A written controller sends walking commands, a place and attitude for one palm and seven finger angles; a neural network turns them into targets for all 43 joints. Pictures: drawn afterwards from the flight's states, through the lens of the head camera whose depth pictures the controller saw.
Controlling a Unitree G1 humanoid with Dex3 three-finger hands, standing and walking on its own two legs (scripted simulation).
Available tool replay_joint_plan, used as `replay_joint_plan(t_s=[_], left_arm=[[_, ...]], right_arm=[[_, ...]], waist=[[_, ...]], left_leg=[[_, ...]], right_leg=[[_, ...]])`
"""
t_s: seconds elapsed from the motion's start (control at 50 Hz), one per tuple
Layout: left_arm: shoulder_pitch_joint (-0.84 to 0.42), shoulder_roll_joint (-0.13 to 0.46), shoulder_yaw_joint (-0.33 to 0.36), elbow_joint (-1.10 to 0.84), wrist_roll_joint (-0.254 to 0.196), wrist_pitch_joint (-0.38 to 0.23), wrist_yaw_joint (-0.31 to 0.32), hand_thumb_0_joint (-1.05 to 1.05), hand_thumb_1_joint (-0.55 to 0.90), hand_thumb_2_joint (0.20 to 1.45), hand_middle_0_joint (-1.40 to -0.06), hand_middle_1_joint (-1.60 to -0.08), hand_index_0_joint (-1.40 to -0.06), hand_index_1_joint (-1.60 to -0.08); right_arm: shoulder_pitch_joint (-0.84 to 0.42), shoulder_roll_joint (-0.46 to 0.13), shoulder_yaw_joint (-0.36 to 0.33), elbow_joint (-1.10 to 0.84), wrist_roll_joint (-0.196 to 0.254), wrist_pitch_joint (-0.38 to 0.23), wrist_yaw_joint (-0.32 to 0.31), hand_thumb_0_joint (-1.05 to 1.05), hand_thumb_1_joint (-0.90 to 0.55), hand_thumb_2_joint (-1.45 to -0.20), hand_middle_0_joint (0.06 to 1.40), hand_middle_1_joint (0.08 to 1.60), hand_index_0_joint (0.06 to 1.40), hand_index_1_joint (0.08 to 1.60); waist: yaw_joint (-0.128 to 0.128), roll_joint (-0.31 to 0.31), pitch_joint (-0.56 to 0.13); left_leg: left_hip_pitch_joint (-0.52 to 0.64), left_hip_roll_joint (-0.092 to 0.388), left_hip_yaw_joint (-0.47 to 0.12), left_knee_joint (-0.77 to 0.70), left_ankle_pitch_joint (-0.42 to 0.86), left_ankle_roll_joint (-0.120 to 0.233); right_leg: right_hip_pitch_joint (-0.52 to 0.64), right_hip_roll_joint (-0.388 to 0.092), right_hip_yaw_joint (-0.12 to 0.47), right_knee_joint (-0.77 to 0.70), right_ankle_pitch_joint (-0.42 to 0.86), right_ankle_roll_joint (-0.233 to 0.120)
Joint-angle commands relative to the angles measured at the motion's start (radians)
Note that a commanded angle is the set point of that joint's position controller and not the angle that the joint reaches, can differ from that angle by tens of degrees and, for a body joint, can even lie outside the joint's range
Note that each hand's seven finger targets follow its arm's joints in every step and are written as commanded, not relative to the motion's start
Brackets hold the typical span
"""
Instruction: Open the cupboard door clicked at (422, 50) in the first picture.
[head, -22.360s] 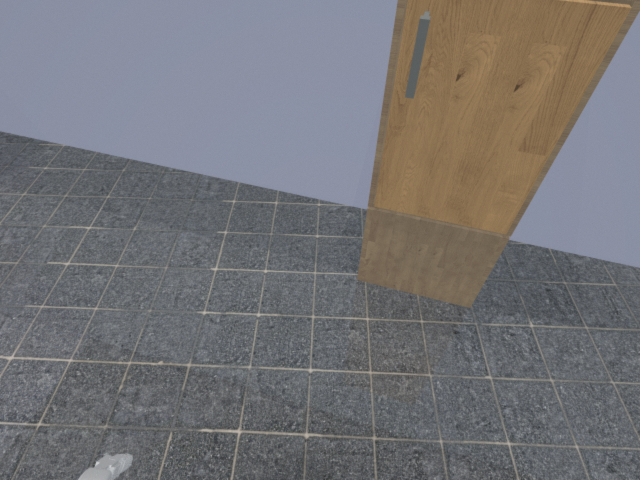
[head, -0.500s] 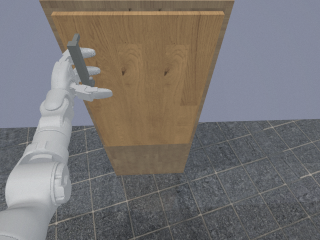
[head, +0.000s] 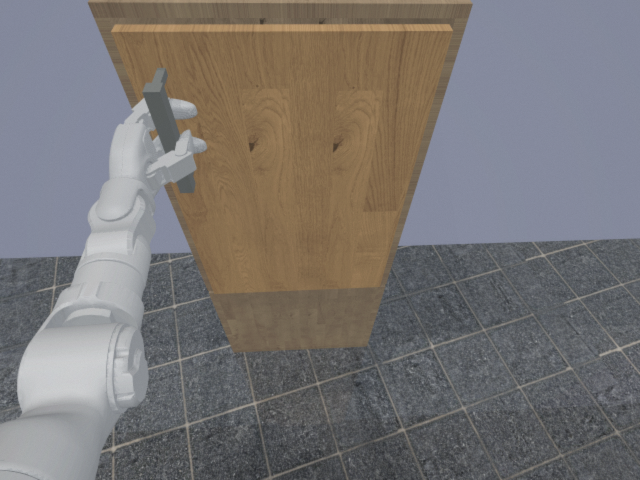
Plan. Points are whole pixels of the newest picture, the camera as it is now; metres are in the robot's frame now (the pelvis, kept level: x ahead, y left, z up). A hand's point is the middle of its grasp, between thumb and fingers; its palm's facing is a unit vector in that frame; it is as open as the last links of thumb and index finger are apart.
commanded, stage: pull the door open along its arc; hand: left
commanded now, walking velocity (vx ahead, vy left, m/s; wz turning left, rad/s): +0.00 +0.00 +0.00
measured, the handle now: (175, 135) +0.53 +0.18 +0.14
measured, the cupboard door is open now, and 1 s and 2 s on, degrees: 0 34 41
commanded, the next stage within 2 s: open thumb and fingers to let go in 1.20 s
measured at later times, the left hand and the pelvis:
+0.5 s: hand (189, 192) +0.42 +0.14 +0.14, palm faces -0.04 -1.00 +0.01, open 5.7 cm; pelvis +0.01 +0.00 +0.01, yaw -2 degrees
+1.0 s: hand (258, 279) +0.29 +0.05 +0.15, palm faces +0.38 -0.92 +0.06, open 5.9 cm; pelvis +0.00 -0.04 +0.01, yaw +2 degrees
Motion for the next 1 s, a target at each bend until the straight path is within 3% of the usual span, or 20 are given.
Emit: replay_joint_plan(t_s=[0.0,0.04,0.08,0.1,0.14,0.16,0.2,0.26,0.32,0.36,0.44,0.54,0.56,0.64,0.66,0.72,0.78,0.82,0.9,0.98], left_arm=[[-0.529,0.194,0.017,-0.210,0.002,-0.068,0.008,0.000,0.900,0.900,-0.400,-1.350,-0.400,-1.350],[-0.506,0.208,0.033,-0.188,0.000,-0.070,0.009,0.000,0.900,0.900,-0.400,-1.350,-0.400,-1.350],[-0.548,0.205,0.022,-0.168,0.002,-0.068,0.007,0.000,0.900,0.900,-0.400,-1.350,-0.400,-1.350],[-0.497,0.209,0.036,-0.169,0.000,-0.069,0.003,0.000,0.900,0.900,-0.400,-1.350,-0.400,-1.350],[-0.459,0.212,0.041,-0.213,-0.006,-0.077,-0.001,0.000,0.900,0.900,-0.400,-1.350,-0.400,-1.350],[-0.455,0.202,0.033,-0.239,-0.007,-0.078,-0.004,0.000,0.900,0.900,-0.400,-1.350,-0.400,-1.350],[-0.402,0.197,0.034,-0.267,-0.011,-0.074,-0.010,0.000,0.900,0.900,-0.400,-1.350,-0.400,-1.350],[-0.294,0.182,0.038,-0.340,-0.031,-0.061,-0.011,0.000,0.900,0.900,-0.400,-1.350,-0.400,-1.350],[-0.168,0.161,0.031,-0.446,-0.048,-0.040,-0.018,0.000,0.900,0.900,-0.400,-1.350,-0.400,-1.350],[-0.065,0.152,0.036,-0.534,-0.056,-0.018,-0.019,0.000,0.900,0.900,-0.400,-1.350,-0.400,-1.350],[0.138,0.138,0.042,-0.700,-0.074,0.038,-0.014,0.000,0.900,0.900,-0.400,-1.350,-0.400,-1.350],[0.371,0.085,0.025,-0.972,-0.082,0.113,0.013,0.000,0.900,0.900,-0.400,-1.350,-0.400,-1.350],[0.396,0.057,0.053,-1.037,-0.103,0.136,0.058,0.000,0.900,0.900,-0.400,-1.350,-0.400,-1.350],[0.503,-0.082,0.001,-1.176,-0.091,0.233,0.244,0.000,0.900,0.900,-0.400,-1.350,-0.400,-1.350],[0.501,-0.107,-0.031,-1.219,-0.070,0.257,0.285,0.000,0.900,0.900,-0.400,-1.350,-0.400,-1.350],[0.555,-0.178,-0.096,-1.334,-0.021,0.311,0.400,0.000,0.900,0.900,-0.400,-1.350,-0.400,-1.350],[0.603,-0.288,-0.211,-1.445,0.036,0.364,0.502,0.000,0.900,0.900,-0.400,-1.350,-0.400,-1.350],[0.634,-0.320,-0.259,-1.453,0.083,0.396,0.569,0.000,0.900,0.900,-0.400,-1.350,-0.400,-1.350],[0.651,-0.440,-0.379,-1.500,0.138,0.442,0.680,0.000,0.900,0.900,-0.400,-1.350,-0.400,-1.350],[0.770,-0.520,-0.504,-1.563,0.201,0.445,0.709,0.000,0.900,0.900,-0.400,-1.350,-0.400,-1.350]], right_arm=[[0.073,-0.156,-0.064,-0.078,-0.001,-0.040,-0.011,0.000,-0.900,-0.900,0.200,0.300,0.200,0.300],[0.073,-0.159,-0.062,-0.076,-0.002,-0.041,-0.010,0.000,-0.900,-0.900,0.200,0.300,0.200,0.300],[0.076,-0.158,-0.059,-0.072,-0.003,-0.042,-0.011,0.000,-0.900,-0.900,0.200,0.300,0.200,0.300],[0.076,-0.158,-0.062,-0.082,-0.004,-0.044,-0.009,0.000,-0.900,-0.900,0.200,0.300,0.200,0.300],[0.068,-0.158,-0.061,-0.094,-0.003,-0.045,-0.009,0.000,-0.900,-0.900,0.200,0.300,0.200,0.300],[0.061,-0.154,-0.063,-0.098,-0.001,-0.045,-0.007,0.000,-0.900,-0.900,0.200,0.300,0.200,0.300],[0.056,-0.153,-0.063,-0.108,0.000,-0.045,-0.002,0.000,-0.900,-0.900,0.200,0.300,0.200,0.300],[0.037,-0.152,-0.067,-0.129,0.004,-0.043,0.001,0.000,-0.900,-0.900,0.200,0.300,0.200,0.300],[0.007,-0.148,-0.068,-0.159,0.012,-0.041,0.005,0.000,-0.900,-0.900,0.200,0.300,0.200,0.300],[-0.026,-0.141,-0.068,-0.178,0.015,-0.044,0.009,0.000,-0.900,-0.900,0.200,0.300,0.200,0.300],[-0.087,-0.129,-0.065,-0.216,0.022,-0.043,0.008,0.000,-0.900,-0.900,0.200,0.300,0.200,0.300],[-0.182,-0.099,-0.054,-0.260,0.026,-0.050,0.006,0.000,-0.900,-0.900,0.200,0.300,0.200,0.300],[-0.208,-0.084,-0.051,-0.267,0.027,-0.053,0.008,0.000,-0.900,-0.900,0.200,0.300,0.200,0.300],[-0.289,-0.057,-0.039,-0.262,0.015,-0.049,0.016,0.000,-0.900,-0.900,0.200,0.300,0.200,0.300],[-0.300,-0.056,-0.037,-0.259,0.009,-0.041,0.019,0.000,-0.900,-0.900,0.200,0.300,0.200,0.300],[-0.330,-0.043,-0.035,-0.263,-0.013,-0.018,0.019,0.000,-0.900,-0.900,0.200,0.300,0.200,0.300],[-0.364,-0.019,-0.028,-0.266,-0.027,0.008,0.027,0.000,-0.900,-0.900,0.200,0.300,0.200,0.300],[-0.382,-0.017,-0.027,-0.256,-0.042,0.029,0.029,0.000,-0.900,-0.900,0.200,0.300,0.200,0.300],[-0.421,0.005,-0.023,-0.242,-0.058,0.050,0.046,0.000,-0.900,-0.900,0.200,0.300,0.200,0.300],[-0.431,0.011,-0.032,-0.241,-0.066,0.067,0.066,0.000,-0.900,-0.900,0.200,0.300,0.200,0.300]], waist=[[-0.018,0.008,-0.333],[-0.012,0.019,-0.328],[-0.028,-0.005,-0.308],[-0.007,-0.014,-0.330],[0.009,0.010,-0.385],[0.011,0.041,-0.390],[0.025,0.038,-0.394],[0.043,-0.003,-0.404],[0.072,0.007,-0.383],[0.093,0.010,-0.359],[0.119,-0.050,-0.298],[0.155,0.000,-0.274],[0.178,-0.016,-0.278],[0.181,-0.059,-0.173],[0.170,-0.045,-0.166],[0.166,-0.089,-0.178],[0.163,-0.039,-0.182],[0.146,-0.082,-0.147],[0.139,-0.057,-0.128],[0.137,-0.077,-0.150]], left_leg=[[0.293,0.031,-0.118,-0.060,0.315,-0.030],[0.292,0.031,-0.118,-0.055,0.311,-0.031],[0.262,0.028,-0.116,-0.056,0.277,-0.028],[0.257,0.026,-0.115,-0.060,0.278,-0.028],[0.292,0.026,-0.113,-0.053,0.342,-0.030],[0.312,0.029,-0.110,-0.048,0.369,-0.034],[0.316,0.030,-0.111,-0.049,0.387,-0.038],[0.319,0.032,-0.100,-0.049,0.443,-0.032],[0.316,0.032,-0.087,-0.061,0.464,-0.029],[0.320,0.033,-0.083,-0.074,0.471,-0.029],[0.285,0.030,-0.059,-0.103,0.443,-0.018],[0.321,0.027,-0.048,-0.137,0.454,-0.024],[0.319,0.025,-0.046,-0.143,0.444,-0.028],[0.300,0.029,-0.049,-0.174,0.348,-0.041],[0.305,0.028,-0.050,-0.176,0.336,-0.044],[0.326,0.025,-0.050,-0.171,0.323,-0.042],[0.352,0.022,-0.047,-0.166,0.328,-0.046],[0.345,0.021,-0.057,-0.154,0.308,-0.043],[0.346,0.016,-0.068,-0.137,0.293,-0.049],[0.352,0.018,-0.081,-0.115,0.331,-0.049]], right_leg=[[0.006,0.008,0.040,-0.063,0.282,0.005],[-0.007,0.008,0.041,-0.062,0.271,0.004],[-0.004,0.007,0.043,-0.067,0.260,0.007],[0.021,0.007,0.044,-0.063,0.265,0.005],[0.046,0.007,0.042,-0.051,0.313,0.002],[0.039,0.008,0.041,-0.050,0.326,0.001],[0.052,0.010,0.038,-0.048,0.332,-0.001],[0.095,0.014,0.040,-0.052,0.386,0.003],[0.139,0.010,0.039,-0.059,0.405,0.000],[0.157,0.009,0.039,-0.065,0.415,0.001],[0.230,0.002,0.044,-0.085,0.458,0.007],[0.286,-0.011,0.046,-0.101,0.479,0.004],[0.294,-0.008,0.038,-0.109,0.468,0.004],[0.274,-0.008,0.027,-0.137,0.371,0.008],[0.268,-0.011,0.029,-0.139,0.355,0.008],[0.299,-0.018,0.034,-0.153,0.344,0.011],[0.307,-0.030,0.042,-0.158,0.358,0.008],[0.303,-0.038,0.045,-0.175,0.340,0.009],[0.298,-0.056,0.061,-0.192,0.333,0.007],[0.309,-0.062,0.071,-0.163,0.404,0.003]])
